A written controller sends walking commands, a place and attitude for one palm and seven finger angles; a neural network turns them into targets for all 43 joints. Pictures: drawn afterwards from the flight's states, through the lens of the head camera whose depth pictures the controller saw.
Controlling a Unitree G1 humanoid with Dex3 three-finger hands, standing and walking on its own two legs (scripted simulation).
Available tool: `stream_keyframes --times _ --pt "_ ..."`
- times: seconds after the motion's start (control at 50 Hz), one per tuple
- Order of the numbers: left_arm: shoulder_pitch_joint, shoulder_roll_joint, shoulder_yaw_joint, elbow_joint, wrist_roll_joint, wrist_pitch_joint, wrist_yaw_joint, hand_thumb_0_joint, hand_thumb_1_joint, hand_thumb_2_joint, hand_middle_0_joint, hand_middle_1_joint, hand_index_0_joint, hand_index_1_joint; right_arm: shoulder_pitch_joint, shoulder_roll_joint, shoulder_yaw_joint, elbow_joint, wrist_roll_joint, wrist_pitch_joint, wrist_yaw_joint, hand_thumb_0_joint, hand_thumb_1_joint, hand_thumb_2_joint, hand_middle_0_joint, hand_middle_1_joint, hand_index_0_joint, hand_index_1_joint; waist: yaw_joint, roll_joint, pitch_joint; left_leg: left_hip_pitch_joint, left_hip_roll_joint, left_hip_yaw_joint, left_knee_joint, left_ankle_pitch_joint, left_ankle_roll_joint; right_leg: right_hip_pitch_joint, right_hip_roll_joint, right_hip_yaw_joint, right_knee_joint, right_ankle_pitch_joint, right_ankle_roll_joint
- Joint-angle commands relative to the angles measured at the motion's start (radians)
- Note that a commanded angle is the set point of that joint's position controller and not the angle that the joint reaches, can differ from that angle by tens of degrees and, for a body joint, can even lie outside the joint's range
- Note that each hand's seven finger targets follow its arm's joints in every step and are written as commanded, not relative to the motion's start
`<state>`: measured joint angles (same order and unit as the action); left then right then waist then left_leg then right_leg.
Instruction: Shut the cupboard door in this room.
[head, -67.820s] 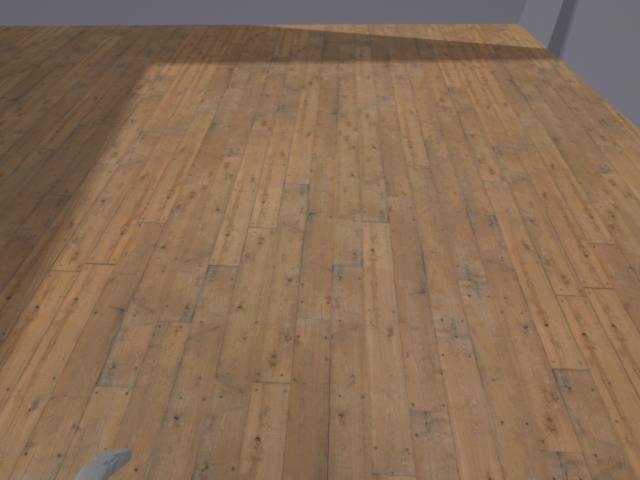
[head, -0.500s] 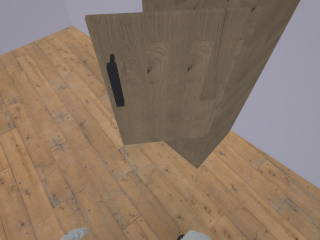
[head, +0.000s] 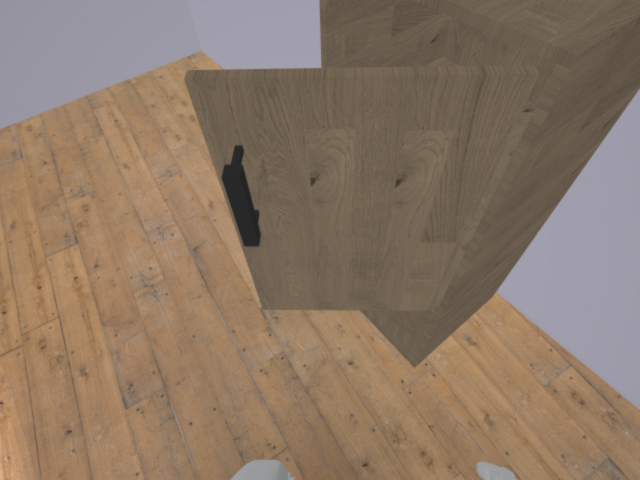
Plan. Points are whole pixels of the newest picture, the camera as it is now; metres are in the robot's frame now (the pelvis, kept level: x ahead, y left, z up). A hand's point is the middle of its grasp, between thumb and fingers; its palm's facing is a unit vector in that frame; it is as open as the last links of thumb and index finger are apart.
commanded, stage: come to a stop and stand still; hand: left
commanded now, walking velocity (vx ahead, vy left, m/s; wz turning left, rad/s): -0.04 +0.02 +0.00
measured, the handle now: (245, 198) +0.46 +0.16 +0.06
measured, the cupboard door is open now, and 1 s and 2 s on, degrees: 50 50 50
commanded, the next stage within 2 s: look again from close up in 0.66 s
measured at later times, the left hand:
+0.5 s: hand out of the picture +0.02 +0.25 -0.18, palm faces +0.00 -0.98 -0.18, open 7.4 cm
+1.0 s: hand out of the picture +0.00 +0.26 -0.18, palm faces -0.01 -0.97 -0.25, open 7.3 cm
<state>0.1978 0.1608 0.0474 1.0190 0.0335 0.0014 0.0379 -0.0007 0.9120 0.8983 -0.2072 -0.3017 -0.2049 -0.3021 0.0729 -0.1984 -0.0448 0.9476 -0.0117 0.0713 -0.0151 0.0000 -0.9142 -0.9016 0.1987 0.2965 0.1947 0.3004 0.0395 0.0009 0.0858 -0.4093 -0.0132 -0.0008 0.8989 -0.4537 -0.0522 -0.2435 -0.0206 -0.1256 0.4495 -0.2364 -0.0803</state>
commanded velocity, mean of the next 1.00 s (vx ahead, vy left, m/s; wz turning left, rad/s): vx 0.00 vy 0.00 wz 0.00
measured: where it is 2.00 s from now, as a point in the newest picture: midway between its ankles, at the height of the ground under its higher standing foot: outside the picture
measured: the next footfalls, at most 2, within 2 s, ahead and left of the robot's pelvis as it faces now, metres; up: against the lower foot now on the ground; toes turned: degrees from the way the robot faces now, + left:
left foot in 0.18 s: +0.00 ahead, +0.18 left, +0.00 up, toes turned +2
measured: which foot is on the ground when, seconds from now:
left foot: up 0.00-0.16, down 0.18-1.00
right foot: down 0.00-1.00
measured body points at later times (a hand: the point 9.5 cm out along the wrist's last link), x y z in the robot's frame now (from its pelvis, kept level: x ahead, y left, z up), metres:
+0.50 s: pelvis -0.01 +0.07 +0.00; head +0.00 +0.09 +0.45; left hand +0.02 +0.30 -0.17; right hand +0.01 -0.16 -0.15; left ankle -0.04 +0.18 -0.74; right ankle +0.00 -0.07 -0.74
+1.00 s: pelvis -0.02 +0.08 -0.01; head -0.03 +0.06 +0.44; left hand +0.00 +0.31 -0.16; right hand -0.02 -0.14 -0.18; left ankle -0.04 +0.18 -0.74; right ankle +0.00 -0.07 -0.74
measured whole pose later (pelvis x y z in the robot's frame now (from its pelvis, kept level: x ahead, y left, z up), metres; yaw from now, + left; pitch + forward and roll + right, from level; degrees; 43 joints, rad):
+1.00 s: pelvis -0.02 +0.08 -0.01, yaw -1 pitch -3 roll +0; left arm 0.27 0.16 -0.01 1.10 0.02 -0.01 0.04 0.00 0.91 0.90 -0.20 -0.30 -0.20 -0.30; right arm 0.30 -0.16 0.00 1.06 -0.02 -0.01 -0.03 0.01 -0.92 -0.90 0.20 0.30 0.20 0.30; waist -0.01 0.04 0.03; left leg -0.14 -0.01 0.07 0.52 -0.33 0.03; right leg -0.24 -0.09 -0.05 0.54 -0.24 0.04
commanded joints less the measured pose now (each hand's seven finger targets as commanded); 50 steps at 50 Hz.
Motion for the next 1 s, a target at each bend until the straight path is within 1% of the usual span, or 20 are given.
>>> stream_keyframes --times 0.0,0.06,0.1,0.12,0.14,0.16,0.18,0.2,0.24,0.32,0.4,0.6,0.72,0.74,0.76,0.78,0.8,0.82,0.92,0.98 --pt "0.076 0.203 0.043 -0.053 0.0 -0.004 0.006 0.0 0.9 0.9 -0.2 -0.3 -0.2 -0.3 0.071 -0.063 -0.015 -0.049 0.004 -0.016 0.002 0.0 -0.9 -0.9 0.2 0.3 0.2 0.3 -0.005 -0.145 -0.171 -0.016 0.014 -0.001 -0.061 0.004 0.003 0.211 -0.3 0.243 -0.054 0.757 -0.13" --pt "0.07 0.211 0.041 -0.045 0.001 -0.003 0.002 0.0 0.9 0.9 -0.2 -0.3 -0.2 -0.3 0.097 -0.059 -0.009 -0.036 0.008 -0.031 0.001 0.0 -0.9 -0.9 0.2 0.3 0.2 0.3 -0.016 -0.18 -0.215 0.071 0.011 0.033 -0.26 0.076 0.006 0.233 -0.27 0.222 -0.009 0.701 -0.101" --pt "0.051 0.207 0.037 -0.041 -0.009 -0.001 0.0 0.0 0.9 0.9 -0.2 -0.3 -0.2 -0.3 0.152 -0.065 -0.004 -0.012 0.006 -0.044 0.002 0.0 -0.9 -0.9 0.2 0.3 0.2 0.3 -0.042 -0.173 -0.222 0.222 0.014 0.044 -0.467 0.27 0.013 0.158 -0.225 0.186 0.026 0.543 -0.036" --pt "0.055 0.182 0.029 -0.04 -0.015 0.001 0.0 0.0 0.9 0.9 -0.2 -0.3 -0.2 -0.3 0.167 -0.095 -0.007 -0.002 0.003 -0.054 0.0 0.0 -0.9 -0.9 0.2 0.3 0.2 0.3 -0.044 -0.123 -0.226 0.315 0.069 0.019 -0.529 0.394 0.026 0.092 -0.187 0.155 0.057 0.402 0.007" --pt "0.084 0.139 0.018 -0.041 -0.019 0.004 -0.001 0.0 0.9 0.9 -0.2 -0.3 -0.2 -0.3 0.161 -0.148 -0.013 -0.004 -0.003 -0.065 -0.002 0.0 -0.9 -0.9 0.2 0.3 0.2 0.3 -0.03 0.022 -0.25 0.375 0.198 -0.108 -0.524 0.599 0.072 0.019 -0.108 0.11 0.094 0.195 0.054" --pt "0.085 0.106 0.005 -0.04 -0.018 0.008 -0.002 0.0 0.9 0.9 -0.2 -0.3 -0.2 -0.3 0.129 -0.177 -0.016 -0.01 -0.003 -0.064 -0.007 0.0 -0.9 -0.9 0.2 0.3 0.2 0.3 -0.019 0.122 -0.207 0.322 0.296 -0.162 -0.53 0.713 0.134 0.008 -0.066 0.071 0.101 -0.048 0.083" --pt "0.086 0.1 0.004 -0.037 -0.014 0.012 0.0 0.0 0.9 0.9 -0.2 -0.3 -0.2 -0.3 0.095 -0.175 -0.008 -0.007 -0.008 -0.058 -0.009 0.0 -0.9 -0.9 0.2 0.3 0.2 0.3 -0.009 0.106 -0.158 0.236 0.299 -0.118 -0.543 0.64 0.162 0.04 -0.053 0.079 0.103 -0.138 0.084" --pt "0.085 0.099 0.001 -0.035 -0.015 0.012 -0.007 0.0 0.9 0.9 -0.2 -0.3 -0.2 -0.3 0.073 -0.162 0.002 -0.011 -0.009 -0.059 -0.015 0.0 -0.9 -0.9 0.2 0.3 0.2 0.3 0.003 0.026 -0.104 0.188 0.252 -0.076 -0.532 0.554 0.138 0.05 -0.049 0.086 0.048 -0.047 0.081" --pt "0.058 0.126 -0.001 -0.007 -0.014 0.018 -0.013 0.0 0.9 0.9 -0.2 -0.3 -0.2 -0.3 0.09 -0.133 0.012 0.016 -0.003 -0.063 -0.019 0.0 -0.9 -0.9 0.2 0.3 0.2 0.3 -0.013 0.094 -0.064 0.175 0.171 -0.045 -0.541 0.527 0.088 0.081 -0.064 0.108 0.015 0.157 0.073" --pt "0.061 0.134 -0.01 0.021 -0.018 0.016 -0.017 0.0 0.9 0.9 -0.2 -0.3 -0.2 -0.3 0.132 -0.114 0.023 0.048 0.002 -0.063 -0.013 0.0 -0.9 -0.9 0.2 0.3 0.2 0.3 -0.015 0.055 -0.014 0.129 0.143 -0.04 -0.616 0.228 0.066 0.1 -0.071 0.137 -0.065 0.061 0.068" --pt "0.073 0.12 -0.015 0.046 -0.019 0.011 -0.018 0.0 0.9 0.9 -0.2 -0.3 -0.2 -0.3 0.177 -0.097 0.027 0.079 0.001 -0.074 -0.012 0.0 -0.9 -0.9 0.2 0.3 0.2 0.3 -0.016 0.035 -0.011 0.127 0.138 -0.04 -0.656 0.169 0.067 0.118 -0.074 0.135 -0.083 0.064 0.072" --pt "0.095 0.091 -0.021 0.08 -0.024 -0.004 -0.01 0.0 0.9 0.9 -0.2 -0.3 -0.2 -0.3 0.275 -0.063 0.032 0.136 0.005 -0.099 -0.022 0.0 -0.9 -0.9 0.2 0.3 0.2 0.3 -0.024 0.02 -0.052 0.221 0.134 -0.012 -0.623 0.425 0.062 0.143 -0.089 0.125 -0.076 0.202 0.067" --pt "0.107 0.076 -0.025 0.094 -0.026 -0.002 -0.006 0.0 0.9 0.9 -0.2 -0.3 -0.2 -0.3 0.308 -0.045 0.032 0.156 0.005 -0.096 -0.027 0.0 -0.9 -0.9 0.2 0.3 0.2 0.3 -0.027 0.004 -0.01 0.223 0.131 -0.006 -0.618 0.421 0.062 0.128 -0.088 0.122 -0.08 0.199 0.066" --pt "0.16 0.104 -0.044 0.11 -0.013 -0.031 0.039 0.0 0.9 0.9 -0.2 -0.3 -0.2 -0.3 0.219 -0.085 0.033 0.09 0.012 -0.117 -0.013 0.0 -0.9 -0.9 0.2 0.3 0.2 0.3 -0.013 0.114 0.015 0.168 0.152 0.026 -0.423 0.626 0.045 0.063 -0.142 0.164 -0.014 0.453 0.062" --pt "0.18 0.174 -0.026 0.101 -0.014 -0.052 0.032 0.0 0.9 0.9 -0.2 -0.3 -0.2 -0.3 0.266 -0.068 0.034 0.07 0.012 -0.13 -0.02 0.0 -0.9 -0.9 0.2 0.3 0.2 0.3 -0.042 0.142 -0.095 0.201 0.101 0.022 -0.398 0.895 0.03 0.155 -0.165 0.123 0.06 0.831 0.049" --pt "0.169 0.147 -0.022 0.075 -0.021 -0.046 0.024 0.0 0.9 0.9 -0.2 -0.3 -0.2 -0.3 0.352 -0.044 0.025 0.085 0.007 -0.132 -0.025 0.0 -0.9 -0.9 0.2 0.3 0.2 0.3 -0.052 0.178 -0.172 0.224 0.103 0.011 -0.436 0.83 0.021 0.204 -0.158 0.118 0.136 0.656 0.042" --pt "0.165 0.117 -0.033 0.074 -0.024 -0.04 0.021 0.0 0.9 0.9 -0.2 -0.3 -0.2 -0.3 0.355 -0.05 0.027 0.095 0.003 -0.13 -0.029 0.0 -0.9 -0.9 0.2 0.3 0.2 0.3 -0.042 0.137 -0.218 0.25 0.135 -0.007 -0.425 0.848 0.037 0.186 -0.133 0.106 0.123 0.473 0.04" --pt "0.151 0.098 -0.039 0.072 -0.023 -0.034 0.017 0.0 0.9 0.9 -0.2 -0.3 -0.2 -0.3 0.344 -0.062 0.026 0.091 0.002 -0.125 -0.03 0.0 -0.9 -0.9 0.2 0.3 0.2 0.3 -0.044 0.096 -0.215 0.27 0.147 -0.016 -0.426 0.818 0.048 0.155 -0.107 0.091 0.102 0.333 0.043" --pt "0.109 0.086 -0.044 0.046 -0.017 -0.017 0.005 0.0 0.9 0.9 -0.2 -0.3 -0.2 -0.3 0.284 -0.06 0.02 0.057 0.001 -0.104 -0.019 0.0 -0.9 -0.9 0.2 0.3 0.2 0.3 -0.043 -0.056 0.0 0.14 0.118 -0.039 -0.514 0.327 0.078 0.029 -0.097 0.119 0.018 0.093 0.054" --pt "0.113 0.097 -0.043 0.034 -0.017 -0.015 0.001 0.0 0.9 0.9 -0.2 -0.3 -0.2 -0.3 0.277 -0.059 0.019 0.052 -0.003 -0.097 -0.008 0.0 -0.9 -0.9 0.2 0.3 0.2 0.3 -0.044 -0.046 0.054 0.105 0.096 -0.042 -0.557 0.144 0.081 -0.017 -0.09 0.143 -0.023 -0.047 0.056"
